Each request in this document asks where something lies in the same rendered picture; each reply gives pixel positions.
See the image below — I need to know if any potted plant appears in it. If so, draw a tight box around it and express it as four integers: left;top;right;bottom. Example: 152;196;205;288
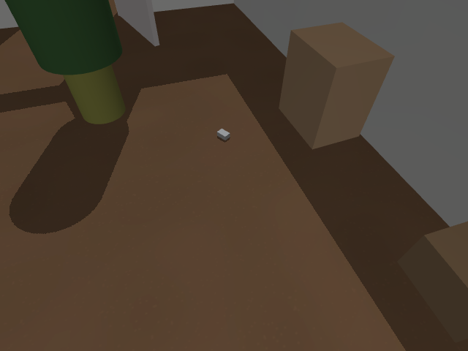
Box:
5;0;126;124

